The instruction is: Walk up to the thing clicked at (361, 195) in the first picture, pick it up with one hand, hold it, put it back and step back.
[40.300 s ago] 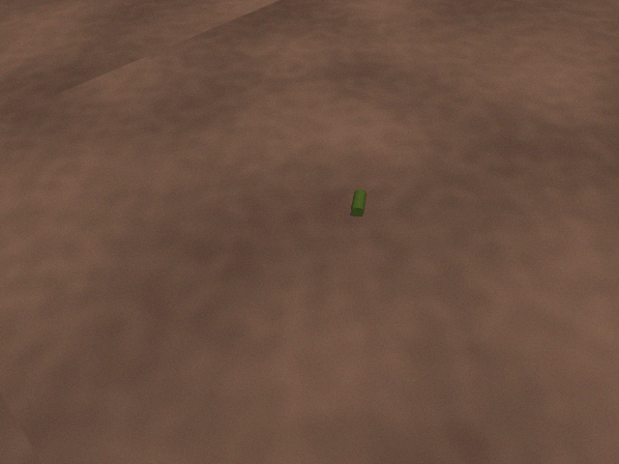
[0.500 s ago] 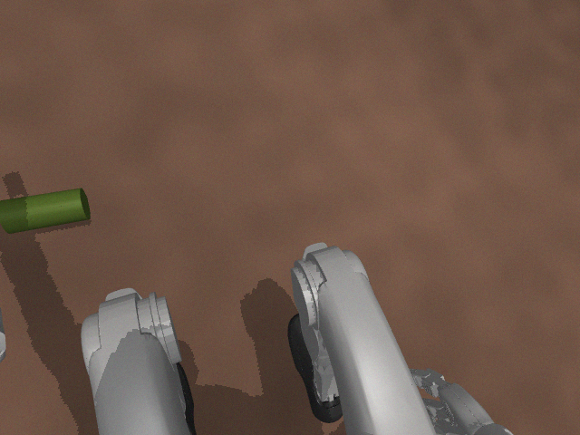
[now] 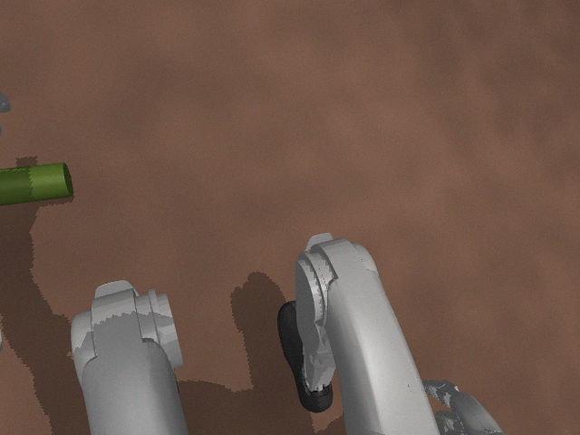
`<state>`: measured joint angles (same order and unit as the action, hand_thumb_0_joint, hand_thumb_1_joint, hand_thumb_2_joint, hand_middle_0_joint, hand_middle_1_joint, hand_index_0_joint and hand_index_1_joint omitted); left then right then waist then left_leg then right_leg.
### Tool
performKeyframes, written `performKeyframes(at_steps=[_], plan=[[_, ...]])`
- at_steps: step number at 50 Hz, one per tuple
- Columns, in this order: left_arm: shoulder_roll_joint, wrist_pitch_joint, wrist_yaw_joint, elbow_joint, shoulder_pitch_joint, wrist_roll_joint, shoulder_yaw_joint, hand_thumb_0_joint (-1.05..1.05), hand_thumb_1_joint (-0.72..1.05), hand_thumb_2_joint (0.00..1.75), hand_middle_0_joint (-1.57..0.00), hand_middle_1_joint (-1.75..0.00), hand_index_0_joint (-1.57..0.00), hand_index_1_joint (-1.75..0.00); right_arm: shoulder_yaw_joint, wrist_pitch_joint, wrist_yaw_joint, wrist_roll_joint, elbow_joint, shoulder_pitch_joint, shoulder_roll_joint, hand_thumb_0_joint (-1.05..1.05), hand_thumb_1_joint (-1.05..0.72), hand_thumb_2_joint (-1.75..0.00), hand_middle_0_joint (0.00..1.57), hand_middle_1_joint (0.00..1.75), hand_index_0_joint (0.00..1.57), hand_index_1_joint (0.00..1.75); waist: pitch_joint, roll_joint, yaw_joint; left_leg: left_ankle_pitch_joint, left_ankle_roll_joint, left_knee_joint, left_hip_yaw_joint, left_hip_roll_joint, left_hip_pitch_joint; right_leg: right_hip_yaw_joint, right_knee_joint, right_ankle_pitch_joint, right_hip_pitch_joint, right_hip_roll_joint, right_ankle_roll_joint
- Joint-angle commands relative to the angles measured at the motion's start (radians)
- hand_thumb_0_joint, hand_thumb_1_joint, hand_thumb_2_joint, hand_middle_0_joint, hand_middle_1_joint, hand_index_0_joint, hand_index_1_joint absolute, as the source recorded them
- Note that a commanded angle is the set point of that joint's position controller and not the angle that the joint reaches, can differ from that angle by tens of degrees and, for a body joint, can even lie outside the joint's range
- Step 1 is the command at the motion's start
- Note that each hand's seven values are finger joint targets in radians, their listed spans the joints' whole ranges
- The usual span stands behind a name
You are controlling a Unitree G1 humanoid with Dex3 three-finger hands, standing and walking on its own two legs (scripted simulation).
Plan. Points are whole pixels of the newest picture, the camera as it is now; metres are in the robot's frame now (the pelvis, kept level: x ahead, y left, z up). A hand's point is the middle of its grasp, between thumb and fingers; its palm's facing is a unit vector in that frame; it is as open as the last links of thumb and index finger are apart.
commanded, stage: home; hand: left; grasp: from above
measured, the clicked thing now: (25, 184) +0.50 +0.31 -0.29
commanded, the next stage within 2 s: none
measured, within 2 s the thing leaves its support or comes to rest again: neither
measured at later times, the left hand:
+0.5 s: hand out of the picture +0.41 +0.33 -0.02, palm faces -0.35 -0.44 -0.83, open 9.6 cm
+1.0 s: hand out of the picture +0.26 +0.24 +0.19, palm faces +0.06 -0.91 -0.40, open 7.4 cm
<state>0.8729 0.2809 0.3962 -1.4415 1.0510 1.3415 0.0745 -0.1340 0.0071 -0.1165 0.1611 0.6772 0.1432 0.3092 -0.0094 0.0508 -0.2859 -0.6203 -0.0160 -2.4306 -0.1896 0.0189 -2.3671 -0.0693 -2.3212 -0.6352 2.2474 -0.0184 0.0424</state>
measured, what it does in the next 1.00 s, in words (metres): rises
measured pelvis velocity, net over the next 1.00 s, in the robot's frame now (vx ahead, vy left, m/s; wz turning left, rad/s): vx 0.03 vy -0.01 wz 0.15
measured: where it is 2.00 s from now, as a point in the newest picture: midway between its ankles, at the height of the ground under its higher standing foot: (241, 401)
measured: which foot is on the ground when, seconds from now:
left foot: down 0.00-1.00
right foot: down 0.00-1.00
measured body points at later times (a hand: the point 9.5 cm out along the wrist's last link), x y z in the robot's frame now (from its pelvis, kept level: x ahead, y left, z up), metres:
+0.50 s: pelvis +0.01 +0.00 +0.09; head +0.23 +0.07 +0.48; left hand +0.42 +0.35 +0.02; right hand +0.11 -0.27 -0.03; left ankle +0.09 +0.13 -0.29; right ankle +0.12 -0.14 -0.29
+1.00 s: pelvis +0.03 -0.01 +0.28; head +0.13 +0.04 +0.72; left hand +0.26 +0.29 +0.22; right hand +0.26 -0.21 +0.20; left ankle +0.08 +0.13 -0.29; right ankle +0.12 -0.14 -0.29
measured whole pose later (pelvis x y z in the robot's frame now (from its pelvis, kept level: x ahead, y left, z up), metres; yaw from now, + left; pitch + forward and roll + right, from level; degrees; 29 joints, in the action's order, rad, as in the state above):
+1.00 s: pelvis +0.03 -0.01 +0.28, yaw +8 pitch +22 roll -4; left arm 0.34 -0.31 0.07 -0.23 -0.07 0.11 0.05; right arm -0.04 -0.08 0.06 -0.04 0.55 0.13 0.21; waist 0.19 -0.03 -0.07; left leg -0.57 -0.02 -1.52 -0.10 -0.03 -1.33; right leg -0.05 -1.46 -0.58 1.27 0.02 0.03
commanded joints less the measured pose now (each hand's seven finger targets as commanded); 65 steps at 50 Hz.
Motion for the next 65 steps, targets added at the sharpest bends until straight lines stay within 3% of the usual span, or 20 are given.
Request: performKeyframes(at_steps=[1,4,6,7,10,13,15,17,19,20,21,22,26,29,35,43,49,55,61,65], plan=[[0.326,-0.090,0.088,0.128,0.445,-0.014,0.080,0.00,-0.37,0.86,-0.20,-0.86,-0.21,-0.85,0.090,-0.021,0.009,0.002,-0.015,0.199,0.275,0.00,-0.90,-0.90,0.20,0.30,0.20,0.30,0.762,-0.542,-0.011,0.084,0.022,0.291,0.122,-0.020,0.652,-0.115,0.201,0.161,-0.223,-0.017,-0.084],[0.317,-0.143,0.052,0.104,0.379,-0.039,0.070,0.00,-0.35,0.85,-0.20,-0.86,-0.21,-0.85,0.085,-0.028,0.006,-0.013,-0.022,0.200,0.268,0.00,-0.90,-0.89,0.20,0.30,0.20,0.30,0.755,-0.509,0.010,0.090,0.033,0.296,0.133,-0.014,0.607,-0.103,0.221,0.169,-0.254,-0.020,-0.081],[0.288,-0.170,0.004,0.107,0.337,-0.070,0.050,0.00,-0.22,0.90,-0.24,-0.70,-0.22,-0.69,0.089,-0.028,0.002,-0.026,-0.029,0.210,0.255,0.00,-0.88,-0.89,0.20,0.30,0.20,0.30,0.773,-0.469,0.012,0.096,0.038,0.309,0.130,-0.011,0.594,-0.100,0.231,0.172,-0.287,-0.023,-0.082],[0.287,-0.179,-0.024,0.137,0.332,-0.093,0.058,0.00,-0.21,0.88,-0.24,-0.63,-0.21,-0.65,0.095,-0.027,0.001,-0.031,-0.032,0.223,0.257,0.00,-0.89,-0.89,0.20,0.30,0.20,0.30,0.781,-0.452,0.007,0.110,0.041,0.312,0.127,-0.009,0.597,-0.097,0.239,0.186,-0.316,-0.020,-0.078],[0.286,-0.198,-0.130,0.205,0.252,-0.175,0.073,0.00,-0.02,0.80,-0.21,-0.51,-0.19,-0.53,0.122,-0.013,0.001,-0.050,-0.056,0.242,0.259,0.00,-0.89,-0.90,0.20,0.30,0.20,0.30,0.802,-0.385,0.034,0.114,0.048,0.335,0.130,-0.007,0.587,-0.087,0.276,0.175,-0.371,-0.018,-0.077],[0.226,-0.203,-0.237,0.331,0.127,-0.252,0.073,0.00,0.17,0.74,-0.19,-0.40,-0.18,-0.40,0.139,0.006,0.003,-0.067,-0.061,0.262,0.247,0.00,-0.89,-0.90,0.20,0.30,0.20,0.30,0.825,-0.372,0.080,0.174,0.040,0.370,0.142,-0.003,0.627,-0.077,0.315,0.209,-0.444,-0.016,-0.082],[0.177,-0.206,-0.298,0.499,0.035,-0.338,0.081,0.00,0.33,0.74,-0.18,-0.33,-0.17,-0.33,0.167,0.018,0.010,-0.082,-0.076,0.271,0.248,0.00,-0.90,-0.90,0.20,0.30,0.20,0.30,0.906,-0.394,0.117,0.241,0.028,0.406,0.144,-0.006,0.726,-0.065,0.337,0.245,-0.481,-0.011,-0.091],[0.176,-0.213,-0.345,0.753,-0.055,-0.448,0.119,0.00,0.49,0.74,-0.17,-0.26,-0.17,-0.26,0.191,0.030,0.018,-0.102,-0.101,0.269,0.247,0.00,-0.90,-0.90,0.20,0.30,0.20,0.30,1.024,-0.423,0.153,0.293,0.023,0.464,0.130,-0.011,0.848,-0.056,0.367,0.278,-0.540,-0.005,-0.086],[0.109,-0.238,-0.388,0.807,-0.229,-0.547,0.129,0.00,0.65,0.85,-0.19,-0.29,-0.19,-0.29,0.194,0.041,0.029,-0.114,-0.113,0.244,0.238,0.00,-0.90,-0.90,0.20,0.30,0.20,0.30,0.907,-0.313,0.149,0.253,0.034,0.501,0.120,-0.011,0.811,-0.051,0.420,0.258,-0.537,-0.005,-0.079],[0.106,-0.236,-0.399,0.939,-0.180,-0.595,0.140,0.00,0.73,0.89,-0.20,-0.30,-0.20,-0.30,0.200,0.043,0.037,-0.120,-0.123,0.225,0.223,0.00,-0.90,-0.90,0.20,0.30,0.20,0.30,0.927,-0.305,0.154,0.228,0.040,0.515,0.119,-0.014,0.813,-0.040,0.440,0.253,-0.555,-0.008,-0.078],[0.093,-0.242,-0.406,0.965,-0.193,-0.625,0.151,0.00,0.81,0.90,-0.20,-0.30,-0.20,-0.30,0.205,0.044,0.046,-0.126,-0.121,0.212,0.212,0.00,-0.90,-0.90,0.20,0.30,0.20,0.30,0.902,-0.302,0.155,0.206,0.040,0.535,0.107,-0.014,0.828,-0.035,0.461,0.235,-0.548,-0.003,-0.079],[0.067,-0.244,-0.407,1.017,-0.213,-0.657,0.146,0.00,0.89,0.90,-0.20,-0.30,-0.20,-0.30,0.209,0.043,0.053,-0.131,-0.125,0.202,0.197,0.00,-0.90,-0.90,0.20,0.30,0.20,0.30,0.900,-0.305,0.157,0.181,0.041,0.556,0.103,-0.017,0.835,-0.032,0.477,0.219,-0.559,-0.004,-0.078],[-0.030,-0.267,-0.399,1.121,-0.381,-0.764,0.126,0.00,0.90,0.90,-0.20,-0.30,-0.20,-0.30,0.222,0.031,0.072,-0.149,-0.151,0.154,0.167,0.00,-0.90,-0.90,0.20,0.30,0.20,0.30,0.853,-0.289,0.188,0.084,0.041,0.680,0.092,-0.031,0.907,-0.020,0.564,0.148,-0.623,0.001,-0.072],[-0.123,-0.308,-0.386,1.096,-0.501,-0.830,0.079,0.00,0.90,0.90,-0.20,-0.30,-0.20,-0.30,0.221,0.011,0.089,-0.161,-0.151,0.115,0.156,0.00,-0.90,-0.90,0.20,0.30,0.20,0.30,0.716,-0.245,0.185,-0.005,0.040,0.785,0.078,-0.041,0.937,-0.020,0.641,0.091,-0.653,0.003,-0.067],[-0.231,-0.407,-0.369,1.236,-0.647,-0.979,0.036,0.00,0.90,0.90,-0.20,-0.30,-0.20,-0.30,0.216,-0.044,0.121,-0.180,-0.186,0.043,0.136,0.00,-0.90,-0.90,0.20,0.30,0.20,0.30,0.664,-0.241,0.184,-0.023,0.035,0.938,0.078,-0.042,1.095,-0.006,0.801,0.071,-0.799,0.007,-0.063],[-0.317,-0.496,-0.323,1.345,-0.860,-1.174,0.064,0.00,0.90,0.90,-0.20,-0.30,-0.20,-0.30,0.179,-0.103,0.166,-0.197,-0.230,-0.017,0.085,0.00,-0.90,-0.90,0.20,0.30,0.20,0.30,0.572,-0.200,0.195,0.002,0.036,1.108,0.087,-0.031,1.252,0.033,0.998,0.076,-1.032,0.012,-0.061],[-0.418,-0.582,-0.307,1.448,-1.030,-1.276,0.035,0.00,0.90,0.90,-0.20,-0.30,-0.20,-0.30,0.157,-0.133,0.205,-0.202,-0.251,0.006,0.056,0.00,-0.90,-0.90,0.20,0.30,0.20,0.30,0.507,-0.187,0.197,0.041,0.026,1.264,0.077,-0.036,1.425,0.037,1.157,0.118,-1.194,0.007,-0.058],[-0.487,-0.653,-0.303,1.542,-1.211,-1.376,0.056,0.00,0.90,0.90,-0.20,-0.30,-0.20,-0.30,0.137,-0.177,0.264,-0.206,-0.258,0.050,0.029,0.00,-0.90,-0.90,0.20,0.30,0.20,0.30,0.431,-0.136,0.200,0.169,0.027,1.366,0.109,-0.026,1.524,0.042,1.320,0.216,-1.409,0.004,-0.052],[-0.532,-0.685,-0.315,1.638,-1.384,-1.410,0.050,0.00,0.90,0.90,-0.20,-0.30,-0.20,-0.30,0.136,-0.217,0.300,-0.196,-0.282,0.095,0.015,0.00,-0.90,-0.90,0.20,0.30,0.20,0.30,0.347,-0.123,0.218,0.255,0.024,1.486,0.122,-0.024,1.652,0.024,1.439,0.289,-1.536,-0.002,-0.046],[-0.546,-0.696,-0.327,1.736,-1.478,-1.406,0.033,0.00,0.90,0.90,-0.20,-0.30,-0.20,-0.30,0.143,-0.241,0.315,-0.188,-0.301,0.102,0.011,0.00,-0.90,-0.90,0.20,0.30,0.20,0.30,0.331,-0.145,0.228,0.326,0.021,1.535,0.137,-0.022,1.722,0.011,1.484,0.344,-1.596,-0.010,-0.047]])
